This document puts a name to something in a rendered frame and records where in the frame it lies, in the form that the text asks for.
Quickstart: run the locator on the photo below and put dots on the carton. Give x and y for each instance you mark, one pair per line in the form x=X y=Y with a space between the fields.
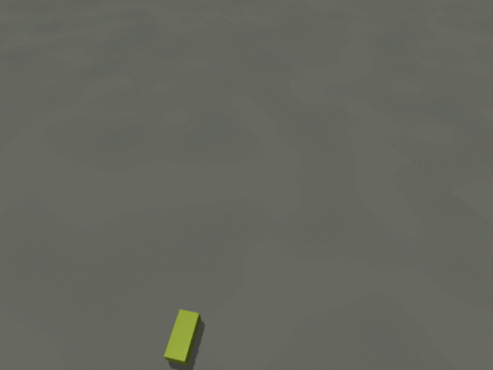
x=183 y=337

